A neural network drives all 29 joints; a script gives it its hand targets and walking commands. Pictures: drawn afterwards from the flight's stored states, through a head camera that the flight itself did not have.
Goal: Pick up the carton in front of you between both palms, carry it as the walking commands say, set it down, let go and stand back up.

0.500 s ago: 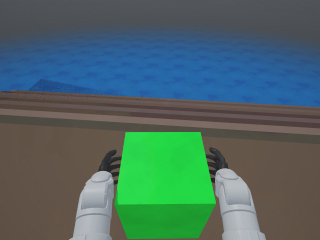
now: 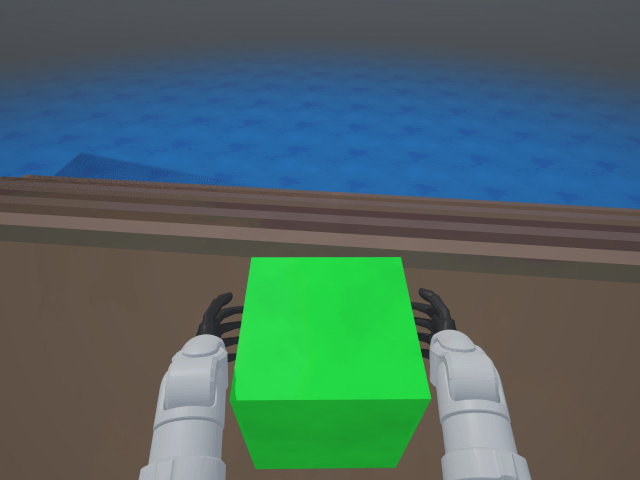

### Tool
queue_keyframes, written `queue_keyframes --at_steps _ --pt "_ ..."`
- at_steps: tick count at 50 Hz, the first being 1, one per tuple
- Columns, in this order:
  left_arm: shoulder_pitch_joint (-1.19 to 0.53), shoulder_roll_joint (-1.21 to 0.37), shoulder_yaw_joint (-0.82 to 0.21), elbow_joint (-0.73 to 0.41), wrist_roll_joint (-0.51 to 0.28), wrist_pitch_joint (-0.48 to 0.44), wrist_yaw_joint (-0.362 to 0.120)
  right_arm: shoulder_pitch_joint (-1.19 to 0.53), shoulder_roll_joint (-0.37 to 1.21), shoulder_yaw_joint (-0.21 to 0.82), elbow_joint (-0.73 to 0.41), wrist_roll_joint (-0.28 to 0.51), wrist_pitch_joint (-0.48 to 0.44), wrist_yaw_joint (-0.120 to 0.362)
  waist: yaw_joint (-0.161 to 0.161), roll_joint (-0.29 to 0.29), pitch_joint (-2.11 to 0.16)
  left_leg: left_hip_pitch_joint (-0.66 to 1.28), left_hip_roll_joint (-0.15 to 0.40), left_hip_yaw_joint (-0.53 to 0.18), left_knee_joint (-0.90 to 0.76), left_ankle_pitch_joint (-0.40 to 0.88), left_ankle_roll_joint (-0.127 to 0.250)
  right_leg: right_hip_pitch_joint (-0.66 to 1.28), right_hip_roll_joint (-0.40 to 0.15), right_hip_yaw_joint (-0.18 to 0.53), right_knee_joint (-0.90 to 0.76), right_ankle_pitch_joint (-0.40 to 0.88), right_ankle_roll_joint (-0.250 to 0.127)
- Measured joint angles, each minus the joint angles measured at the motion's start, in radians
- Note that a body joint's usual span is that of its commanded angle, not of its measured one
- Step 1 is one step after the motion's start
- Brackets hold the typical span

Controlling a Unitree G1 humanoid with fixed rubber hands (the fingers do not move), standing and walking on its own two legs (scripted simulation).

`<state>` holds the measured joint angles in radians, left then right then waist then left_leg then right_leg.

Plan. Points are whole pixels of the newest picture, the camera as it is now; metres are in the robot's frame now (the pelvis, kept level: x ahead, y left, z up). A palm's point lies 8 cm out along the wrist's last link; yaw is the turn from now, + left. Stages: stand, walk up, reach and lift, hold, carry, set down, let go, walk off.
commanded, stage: hold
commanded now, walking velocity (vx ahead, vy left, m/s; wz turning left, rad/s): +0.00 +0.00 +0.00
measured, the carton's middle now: (326, 366) +0.31 +0.00 -0.03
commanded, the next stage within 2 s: carry in 0.58 s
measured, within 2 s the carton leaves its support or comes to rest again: neither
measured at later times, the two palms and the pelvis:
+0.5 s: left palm (210, 349) +0.29 +0.15 +0.05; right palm (442, 344) +0.29 -0.15 +0.05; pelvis +0.01 +0.00 +0.00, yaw +0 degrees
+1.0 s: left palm (224, 284) +0.36 +0.14 +0.09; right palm (441, 276) +0.37 -0.16 +0.09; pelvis +0.11 -0.01 -0.01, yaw +1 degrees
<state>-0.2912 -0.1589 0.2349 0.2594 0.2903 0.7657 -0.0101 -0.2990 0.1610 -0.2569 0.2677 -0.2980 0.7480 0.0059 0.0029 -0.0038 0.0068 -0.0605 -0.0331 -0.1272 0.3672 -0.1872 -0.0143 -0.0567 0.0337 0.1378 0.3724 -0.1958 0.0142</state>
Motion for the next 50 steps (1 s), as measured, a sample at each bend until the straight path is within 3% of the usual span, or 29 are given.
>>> queue_keyframes --at_steps 28,32,35,39,42,45,47,50 --pt "0.033 0.008 -0.028 -0.027 -0.015 0.011 0.007 0.032 -0.008 0.031 -0.026 0.015 0.013 -0.007 0.003 0.001 -0.004 0.013 0.003 0.003 -0.014 0.000 0.000 0.011 0.000 -0.002 -0.012 0.000 -0.003" --pt "0.043 0.010 -0.033 -0.047 -0.025 0.017 0.010 0.038 -0.009 0.041 -0.042 0.024 0.019 -0.012 0.003 0.003 -0.065 -0.087 0.012 0.033 0.072 -0.080 0.000 -0.092 -0.008 -0.024 0.077 -0.079 -0.003" --pt "0.062 0.015 -0.048 -0.111 -0.051 0.040 0.021 0.052 -0.013 0.067 -0.101 0.048 0.044 -0.025 0.004 0.004 -0.103 -0.144 0.026 0.067 0.105 -0.126 0.003 -0.164 -0.028 -0.057 0.137 -0.161 -0.006" --pt "0.094 0.021 -0.069 -0.244 -0.104 0.093 0.037 0.075 -0.017 0.105 -0.232 0.091 0.103 -0.045 0.004 0.019 -0.132 -0.189 0.054 0.082 0.151 -0.096 -0.008 -0.210 -0.038 -0.110 0.179 -0.150 -0.013" --pt "0.109 0.022 -0.103 -0.334 -0.135 0.153 0.058 0.110 -0.024 0.120 -0.350 0.119 0.170 -0.059 -0.001 0.034 -0.162 -0.225 0.084 0.095 0.234 -0.192 -0.005 -0.200 -0.035 -0.152 0.157 -0.106 -0.010" --pt "0.129 0.025 -0.141 -0.419 -0.155 0.217 0.073 0.154 -0.030 0.122 -0.461 0.158 0.235 -0.073 -0.007 0.003 -0.181 -0.296 0.076 0.172 0.331 -0.296 0.001 -0.180 -0.057 -0.167 0.129 -0.142 -0.017" --pt "0.157 0.028 -0.155 -0.494 -0.169 0.265 0.085 0.172 -0.031 0.138 -0.522 0.182 0.279 -0.090 -0.005 -0.020 -0.181 -0.320 0.055 0.220 0.293 -0.279 0.006 -0.155 -0.076 -0.162 0.091 -0.145 -0.013" --pt "0.204 0.031 -0.166 -0.621 -0.191 0.331 0.106 0.193 -0.032 0.164 -0.613 0.210 0.336 -0.102 0.004 -0.035 -0.169 -0.285 0.027 0.291 0.111 -0.136 0.016 -0.125 -0.092 -0.152 0.102 -0.185 -0.001"
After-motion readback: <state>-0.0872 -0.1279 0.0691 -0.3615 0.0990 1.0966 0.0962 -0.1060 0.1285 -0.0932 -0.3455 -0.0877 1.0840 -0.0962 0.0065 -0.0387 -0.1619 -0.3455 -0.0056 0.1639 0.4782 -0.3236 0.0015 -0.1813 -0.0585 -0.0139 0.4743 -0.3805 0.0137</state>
